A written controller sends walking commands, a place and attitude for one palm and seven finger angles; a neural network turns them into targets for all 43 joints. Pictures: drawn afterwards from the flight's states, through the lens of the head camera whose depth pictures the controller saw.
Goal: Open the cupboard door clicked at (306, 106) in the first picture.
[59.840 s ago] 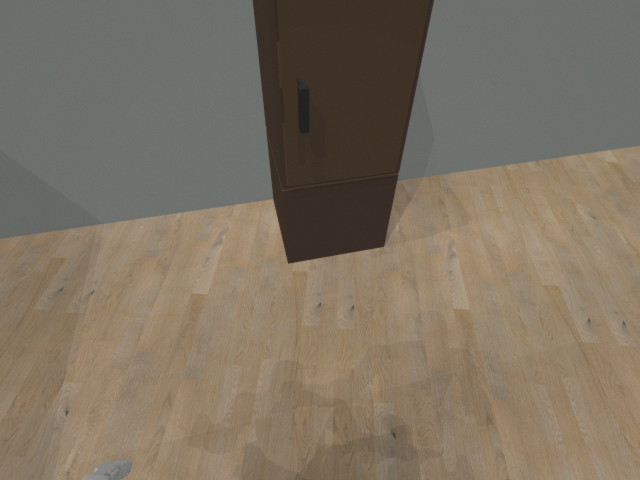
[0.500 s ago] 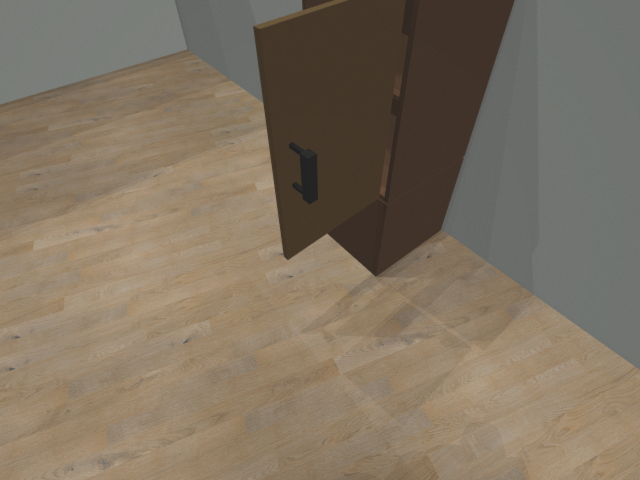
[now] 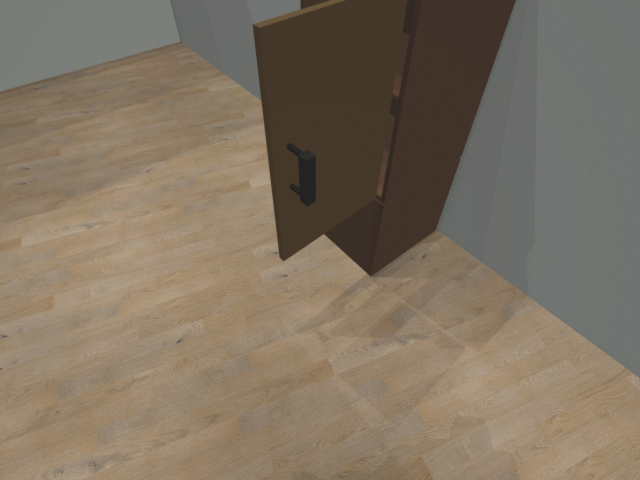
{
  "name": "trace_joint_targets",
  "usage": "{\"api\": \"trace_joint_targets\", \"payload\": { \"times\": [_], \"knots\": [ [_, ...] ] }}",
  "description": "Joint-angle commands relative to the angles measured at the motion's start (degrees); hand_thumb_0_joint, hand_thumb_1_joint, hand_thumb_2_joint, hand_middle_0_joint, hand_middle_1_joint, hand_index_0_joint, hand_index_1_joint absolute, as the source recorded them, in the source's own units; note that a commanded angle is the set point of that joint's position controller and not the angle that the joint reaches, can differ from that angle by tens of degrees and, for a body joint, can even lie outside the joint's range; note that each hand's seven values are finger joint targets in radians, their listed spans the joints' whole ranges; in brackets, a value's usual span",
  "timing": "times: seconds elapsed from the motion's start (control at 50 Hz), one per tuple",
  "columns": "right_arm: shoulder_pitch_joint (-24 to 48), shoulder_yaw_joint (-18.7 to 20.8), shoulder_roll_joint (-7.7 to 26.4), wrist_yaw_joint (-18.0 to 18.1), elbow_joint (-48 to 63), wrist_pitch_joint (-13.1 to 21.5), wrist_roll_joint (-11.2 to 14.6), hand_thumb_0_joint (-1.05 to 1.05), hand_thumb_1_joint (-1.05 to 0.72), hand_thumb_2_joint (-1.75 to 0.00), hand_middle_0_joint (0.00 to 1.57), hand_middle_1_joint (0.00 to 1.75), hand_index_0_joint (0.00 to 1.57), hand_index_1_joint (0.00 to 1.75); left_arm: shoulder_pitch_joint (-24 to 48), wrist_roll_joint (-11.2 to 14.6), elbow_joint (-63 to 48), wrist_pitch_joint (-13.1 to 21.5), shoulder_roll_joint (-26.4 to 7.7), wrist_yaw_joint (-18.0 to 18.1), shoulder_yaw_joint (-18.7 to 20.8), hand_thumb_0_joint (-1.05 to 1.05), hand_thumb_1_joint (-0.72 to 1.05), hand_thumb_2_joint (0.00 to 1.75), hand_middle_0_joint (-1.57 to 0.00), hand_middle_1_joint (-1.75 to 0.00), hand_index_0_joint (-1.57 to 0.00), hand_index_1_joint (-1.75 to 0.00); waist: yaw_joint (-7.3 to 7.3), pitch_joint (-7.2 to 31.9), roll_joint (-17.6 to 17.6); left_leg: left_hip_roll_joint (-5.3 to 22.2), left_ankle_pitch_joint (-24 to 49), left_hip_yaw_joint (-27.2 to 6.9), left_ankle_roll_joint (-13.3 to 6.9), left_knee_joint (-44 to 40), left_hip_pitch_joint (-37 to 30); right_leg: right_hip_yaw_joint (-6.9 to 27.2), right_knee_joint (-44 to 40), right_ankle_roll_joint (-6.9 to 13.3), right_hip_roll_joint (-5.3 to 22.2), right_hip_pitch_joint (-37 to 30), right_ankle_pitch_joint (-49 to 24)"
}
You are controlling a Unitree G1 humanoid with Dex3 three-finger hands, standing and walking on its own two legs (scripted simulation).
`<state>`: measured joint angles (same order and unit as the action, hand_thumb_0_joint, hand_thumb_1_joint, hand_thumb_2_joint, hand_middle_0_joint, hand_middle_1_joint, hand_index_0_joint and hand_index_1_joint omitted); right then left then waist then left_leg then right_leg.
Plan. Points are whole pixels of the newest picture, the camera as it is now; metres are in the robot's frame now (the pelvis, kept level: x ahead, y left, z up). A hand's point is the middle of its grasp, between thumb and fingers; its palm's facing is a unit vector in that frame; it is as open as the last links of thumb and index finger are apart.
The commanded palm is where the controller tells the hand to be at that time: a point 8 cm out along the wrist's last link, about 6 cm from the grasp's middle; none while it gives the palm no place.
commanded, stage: look to check the result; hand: left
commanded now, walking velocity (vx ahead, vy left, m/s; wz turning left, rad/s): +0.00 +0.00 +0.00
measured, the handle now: (300, 174) +0.70 +0.08 -0.06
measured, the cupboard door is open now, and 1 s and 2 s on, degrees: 93 93 93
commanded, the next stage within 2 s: stand and wait in 0.38 s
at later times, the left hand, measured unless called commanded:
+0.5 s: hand out of the picture +0.08 +0.24 -0.16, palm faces -0.01 -0.95 -0.32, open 7.4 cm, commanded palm none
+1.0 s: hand out of the picture +0.10 +0.23 -0.16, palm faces -0.02 -0.95 -0.33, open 7.4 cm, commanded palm none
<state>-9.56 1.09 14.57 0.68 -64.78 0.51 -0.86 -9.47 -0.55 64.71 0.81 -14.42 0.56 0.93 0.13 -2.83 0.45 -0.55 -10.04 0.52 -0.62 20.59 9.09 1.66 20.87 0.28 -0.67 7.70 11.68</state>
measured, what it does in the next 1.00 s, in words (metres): stands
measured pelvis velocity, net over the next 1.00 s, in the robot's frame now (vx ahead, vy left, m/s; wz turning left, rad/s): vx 0.02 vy -0.01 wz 0.00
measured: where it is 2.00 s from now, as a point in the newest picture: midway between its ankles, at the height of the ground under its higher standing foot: outside the picture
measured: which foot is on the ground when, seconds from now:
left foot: down 0.00-1.00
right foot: down 0.00-1.00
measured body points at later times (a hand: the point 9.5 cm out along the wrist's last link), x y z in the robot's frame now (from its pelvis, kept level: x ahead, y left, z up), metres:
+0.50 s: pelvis +0.01 +0.00 +0.00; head +0.03 -0.01 +0.45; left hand +0.08 +0.28 -0.14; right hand +0.09 -0.29 -0.14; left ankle +0.01 +0.11 -0.75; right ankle +0.00 -0.12 -0.75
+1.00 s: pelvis +0.02 -0.01 +0.00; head +0.04 -0.01 +0.45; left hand +0.10 +0.28 -0.13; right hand +0.09 -0.30 -0.14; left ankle +0.01 +0.11 -0.75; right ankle +0.00 -0.12 -0.75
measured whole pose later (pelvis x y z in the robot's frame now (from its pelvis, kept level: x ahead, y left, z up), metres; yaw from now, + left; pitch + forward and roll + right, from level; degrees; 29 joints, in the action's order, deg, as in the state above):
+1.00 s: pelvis +0.02 -0.01 +0.00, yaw +0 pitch -1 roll +0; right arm -6.3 0.6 18.5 0.2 -64.6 0.5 -0.7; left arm -6.3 -0.4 64.3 1.2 -18.2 0.2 0.4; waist 0.2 -3.0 0.2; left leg 0.0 -10.1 0.3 0.2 16.8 5.7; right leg 1.5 17.3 1.0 -1.2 4.4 11.8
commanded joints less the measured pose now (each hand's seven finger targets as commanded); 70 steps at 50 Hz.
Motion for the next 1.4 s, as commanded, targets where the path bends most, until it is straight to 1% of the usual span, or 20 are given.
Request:
{"api": "trace_joint_targets", "payload": {
  "times": [0.0,0.14,0.18,0.24,0.3,0.34,0.42,0.44,0.46,0.5,0.54,0.58,0.68,0.7,0.92,1.08,1.16,1.22,1.34,1.38],
  "knots": [
    [0.82,1.66,10.08,0.70,2.39,0.97,-0.23,0.00,-0.90,-0.90,0.20,0.30,0.20,0.30,0.69,-0.09,-2.70,1.19,-10.66,0.67,1.83,0.00,0.90,0.90,-0.20,-0.30,-0.20,-0.30,0.34,2.75,0.03,6.63,6.07,-5.48,-0.73,-3.47,-2.86,4.88,-4.14,2.09,6.42,1.35,-6.60],
    [2.82,1.71,12.09,0.56,2.85,1.02,-0.08,0.00,-0.90,-0.90,0.20,0.30,0.20,0.30,1.47,-0.17,-2.67,1.38,-12.31,0.56,1.93,0.00,0.90,0.90,-0.20,-0.30,-0.20,-0.30,0.15,3.56,-0.82,6.92,7.20,-5.54,-0.84,-3.81,-4.18,4.83,-4.81,2.02,6.67,0.72,-7.57],
    [3.02,1.67,12.34,0.50,2.72,1.05,-0.18,0.00,-0.90,-0.90,0.20,0.30,0.20,0.30,2.08,-0.11,-2.64,1.36,-12.78,0.54,1.81,0.00,0.90,0.90,-0.20,-0.30,-0.20,-0.30,0.34,3.83,-0.05,6.91,7.86,-5.60,-0.62,-3.94,-4.25,4.88,-4.69,1.92,6.77,0.19,-8.42],
    [3.92,1.65,12.97,0.44,2.92,0.98,-0.02,0.00,-0.90,-0.90,0.20,0.30,0.20,0.30,2.12,-0.14,-2.69,1.44,-13.24,0.49,1.85,0.00,0.90,0.90,-0.20,-0.30,-0.20,-0.30,0.13,3.25,-1.33,6.97,7.04,-5.53,-0.70,-4.19,-4.43,4.80,-5.35,1.92,6.80,0.60,-7.63],
    [4.33,1.64,13.49,0.33,2.93,0.95,-0.17,0.00,-0.90,-0.90,0.20,0.30,0.20,0.30,2.96,-0.11,-2.64,1.37,-13.79,0.46,1.67,0.00,0.90,0.90,-0.20,-0.30,-0.20,-0.30,0.32,2.91,-0.27,6.93,7.03,-5.65,-0.53,-4.60,-4.30,4.95,-5.38,1.88,6.96,0.43,-7.74],
    [4.43,1.68,13.87,0.34,3.05,1.03,-0.04,0.00,-0.90,-0.90,0.20,0.30,0.20,0.30,2.89,-0.14,-2.79,1.55,-14.08,0.45,1.81,0.00,0.90,0.90,-0.20,-0.30,-0.20,-0.30,0.21,4.07,-1.19,7.03,7.85,-5.61,-0.63,-4.32,-4.99,5.12,-5.52,1.96,6.92,-0.13,-8.52],
    [4.74,1.55,14.19,0.29,2.90,1.15,-0.13,0.00,-0.90,-0.90,0.20,0.30,0.20,0.30,3.57,-0.06,-2.83,1.56,-14.56,0.45,1.69,0.00,0.90,0.90,-0.20,-0.30,-0.20,-0.30,0.24,4.52,-0.61,7.10,9.62,-5.56,-0.47,-4.46,-5.13,4.74,-5.16,1.84,7.24,-1.06,-10.63],
    [4.87,1.64,14.43,0.33,3.17,1.13,-0.02,0.00,-0.90,-0.90,0.20,0.30,0.20,0.30,3.42,-0.11,-2.99,1.67,-14.66,0.47,1.89,0.00,0.90,0.90,-0.20,-0.30,-0.20,-0.30,0.13,4.89,-1.66,7.17,10.09,-5.53,-0.54,-4.17,-5.53,4.70,-5.26,1.89,7.10,-1.14,-11.14],
    [4.87,1.66,14.38,0.33,3.05,1.18,-0.12,0.00,-0.90,-0.90,0.20,0.30,0.20,0.30,3.75,-0.07,-2.85,1.62,-14.67,0.49,1.77,0.00,0.90,0.90,-0.20,-0.30,-0.20,-0.30,0.26,5.13,-0.50,7.15,10.66,-5.57,-0.49,-4.18,-5.69,4.60,-5.05,1.89,7.40,-1.47,-11.74],
    [4.89,1.61,14.50,0.33,3.03,1.19,-0.13,0.00,-0.90,-0.90,0.20,0.30,0.20,0.30,3.97,-0.03,-3.00,1.64,-14.77,0.50,1.76,0.00,0.90,0.90,-0.20,-0.30,-0.20,-0.30,0.27,5.19,-0.22,7.23,11.18,-5.40,-0.39,-4.30,-5.72,4.71,-5.03,1.92,7.32,-1.82,-12.40],
    [5.14,1.59,14.71,0.36,3.18,1.18,0.00,0.00,-0.90,-0.90,0.20,0.30,0.20,0.30,3.76,-0.08,-3.20,1.72,-14.97,0.52,1.90,0.00,0.90,0.90,-0.20,-0.30,-0.20,-0.30,0.03,4.89,-1.16,7.22,11.61,-5.36,-0.44,-4.16,-5.91,4.60,-5.15,1.91,7.32,-1.71,-13.23],
    [4.86,1.60,14.69,0.36,2.98,1.18,-0.11,0.00,-0.90,-0.90,0.20,0.30,0.20,0.30,4.19,0.00,-3.07,1.68,-15.08,0.55,1.77,0.00,0.90,0.90,-0.20,-0.30,-0.20,-0.30,0.32,5.51,-0.62,7.29,12.22,-5.33,-0.33,-4.25,-6.14,4.56,-5.00,1.91,7.42,-2.43,-13.83],
    [5.16,1.55,14.85,0.35,3.02,1.12,-0.11,0.00,-0.90,-0.90,0.20,0.30,0.20,0.30,4.56,0.00,-3.22,1.61,-15.24,0.51,1.68,0.00,0.90,0.90,-0.20,-0.30,-0.20,-0.30,0.22,4.41,-0.07,7.22,11.54,-5.36,-0.22,-4.59,-5.72,4.77,-5.31,1.93,7.35,-2.14,-13.14],
    [4.95,1.54,14.84,0.36,3.07,1.18,-0.14,0.00,-0.90,-0.90,0.20,0.30,0.20,0.30,4.42,0.00,-3.35,1.62,-15.18,0.49,1.76,0.00,0.90,0.90,-0.20,-0.30,-0.20,-0.30,0.23,5.15,-0.03,7.31,11.76,-5.25,-0.21,-4.58,-6.03,4.68,-5.26,1.93,7.36,-2.55,-13.19],
    [4.99,1.52,15.23,0.48,3.14,1.22,-0.04,0.00,-0.90,-0.90,0.20,0.30,0.20,0.30,4.71,0.07,-3.41,1.67,-15.47,0.51,1.74,0.00,0.90,0.90,-0.20,-0.30,-0.20,-0.30,0.25,4.94,-0.91,7.48,13.21,-4.97,-0.15,-4.51,-6.80,4.56,-5.30,1.90,7.38,-2.70,-15.13],
    [5.22,1.43,15.23,0.41,2.94,1.11,-0.05,0.00,-0.90,-0.90,0.20,0.30,0.20,0.30,4.87,0.03,-3.39,1.53,-15.62,0.42,1.63,0.00,0.90,0.90,-0.20,-0.30,-0.20,-0.30,0.24,3.74,-0.39,7.36,10.59,-5.11,-0.09,-5.19,-6.14,4.84,-6.02,1.89,7.30,-2.08,-12.26],
    [5.04,1.52,15.38,0.51,3.03,1.20,0.03,0.00,-0.90,-0.90,0.20,0.30,0.20,0.30,4.65,0.06,-3.35,1.69,-15.73,0.48,1.75,0.00,0.90,0.90,-0.20,-0.30,-0.20,-0.30,0.35,5.51,-1.14,7.56,12.23,-4.96,-0.15,-4.60,-7.35,4.77,-5.78,1.96,7.43,-2.78,-14.35],
    [5.21,1.49,15.44,0.49,2.98,1.18,0.01,0.00,-0.90,-0.90,0.20,0.30,0.20,0.30,4.64,0.08,-3.38,1.67,-15.80,0.47,1.69,0.00,0.90,0.90,-0.20,-0.30,-0.20,-0.30,0.28,5.12,-0.46,7.45,11.87,-4.94,-0.04,-4.81,-7.05,4.87,-5.84,1.99,7.42,-2.78,-14.26],
    [5.41,1.53,15.55,0.56,3.20,1.13,0.14,0.00,-0.90,-0.90,0.20,0.30,0.20,0.30,4.38,0.05,-3.42,1.78,-15.98,0.52,1.87,0.00,0.90,0.90,-0.20,-0.30,-0.20,-0.30,0.17,5.11,-1.56,7.53,12.41,-4.85,-0.12,-4.56,-7.63,5.08,-5.86,2.09,7.31,-2.56,-15.49],
    [5.27,1.57,15.48,0.50,3.07,1.12,0.00,0.00,-0.90,-0.90,0.20,0.30,0.20,0.30,4.62,0.09,-3.39,1.76,-15.97,0.52,1.72,0.00,0.90,0.90,-0.20,-0.30,-0.20,-0.30,0.33,5.19,-0.62,7.50,12.43,-4.81,-0.02,-4.52,-7.42,5.01,-5.80,2.06,7.51,-2.94,-15.74]
  ]
}}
